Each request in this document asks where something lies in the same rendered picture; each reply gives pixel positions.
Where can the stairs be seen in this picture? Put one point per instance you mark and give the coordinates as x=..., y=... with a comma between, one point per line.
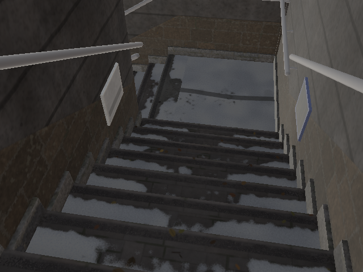
x=182, y=197
x=146, y=84

